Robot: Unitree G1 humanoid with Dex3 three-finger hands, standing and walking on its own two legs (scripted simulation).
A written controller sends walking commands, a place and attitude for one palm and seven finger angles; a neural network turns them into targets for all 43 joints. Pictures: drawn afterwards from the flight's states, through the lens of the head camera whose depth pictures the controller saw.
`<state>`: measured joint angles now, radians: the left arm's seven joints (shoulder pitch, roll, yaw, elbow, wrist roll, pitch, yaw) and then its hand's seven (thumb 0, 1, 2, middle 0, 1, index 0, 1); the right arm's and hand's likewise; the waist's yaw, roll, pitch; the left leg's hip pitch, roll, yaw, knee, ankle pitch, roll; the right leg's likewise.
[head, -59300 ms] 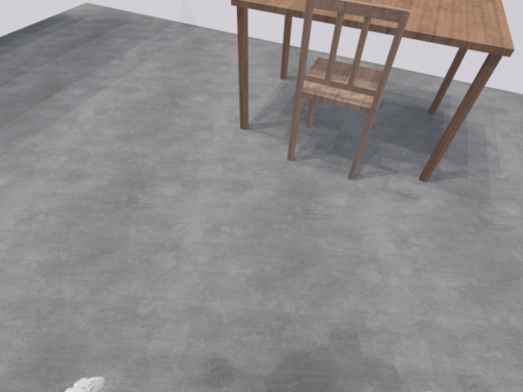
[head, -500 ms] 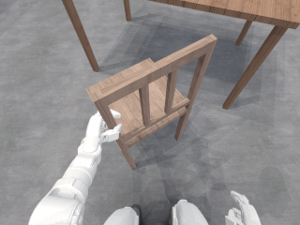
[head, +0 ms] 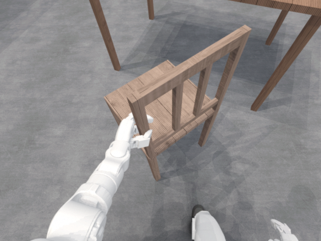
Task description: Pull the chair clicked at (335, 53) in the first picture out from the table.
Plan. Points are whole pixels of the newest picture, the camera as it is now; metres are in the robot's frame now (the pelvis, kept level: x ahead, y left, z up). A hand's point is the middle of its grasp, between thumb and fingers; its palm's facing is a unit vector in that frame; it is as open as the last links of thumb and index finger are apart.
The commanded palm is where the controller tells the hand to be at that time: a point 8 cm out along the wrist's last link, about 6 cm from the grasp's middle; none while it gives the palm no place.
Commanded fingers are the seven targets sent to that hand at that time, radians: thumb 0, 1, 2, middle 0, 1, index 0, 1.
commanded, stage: stop walking, hand still on the chair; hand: left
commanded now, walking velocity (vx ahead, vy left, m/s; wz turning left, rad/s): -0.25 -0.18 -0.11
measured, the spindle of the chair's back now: (176, 108) +0.48 -0.06 -0.08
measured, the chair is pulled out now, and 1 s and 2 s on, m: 0.48 0.52 0.52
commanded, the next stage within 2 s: open the thumb and straighten the fingers in 0.96 s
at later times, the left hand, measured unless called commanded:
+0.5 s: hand (138, 150) +0.34 +0.06 -0.05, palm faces -0.30 -0.94 -0.17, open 6.2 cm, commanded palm +0.34 +0.11 -0.04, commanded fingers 0.00 0.90 0.90 -0.50 -1.45 -0.50 -1.45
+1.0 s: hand (138, 149) +0.34 +0.06 -0.05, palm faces -0.29 -0.94 -0.17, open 6.1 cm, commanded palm +0.34 +0.11 -0.04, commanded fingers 0.00 0.90 0.90 -0.50 -1.45 -0.50 -1.45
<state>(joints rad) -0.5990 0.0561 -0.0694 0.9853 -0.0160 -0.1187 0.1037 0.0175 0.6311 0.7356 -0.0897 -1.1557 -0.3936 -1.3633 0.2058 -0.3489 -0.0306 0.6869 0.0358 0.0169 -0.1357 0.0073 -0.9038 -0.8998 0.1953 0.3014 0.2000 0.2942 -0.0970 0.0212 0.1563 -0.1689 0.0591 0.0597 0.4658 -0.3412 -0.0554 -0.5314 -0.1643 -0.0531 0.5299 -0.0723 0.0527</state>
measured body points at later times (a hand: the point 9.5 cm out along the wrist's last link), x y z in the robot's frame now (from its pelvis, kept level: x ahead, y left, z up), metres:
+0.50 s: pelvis +0.00 +0.03 +0.01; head +0.07 +0.01 +0.45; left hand +0.35 +0.11 -0.03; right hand +0.07 -0.22 -0.13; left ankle +0.01 +0.17 -0.72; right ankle +0.01 -0.09 -0.72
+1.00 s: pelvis +0.02 +0.02 +0.01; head +0.07 +0.00 +0.46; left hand +0.35 +0.11 -0.03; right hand +0.12 -0.23 -0.12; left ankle +0.01 +0.17 -0.72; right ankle +0.01 -0.09 -0.72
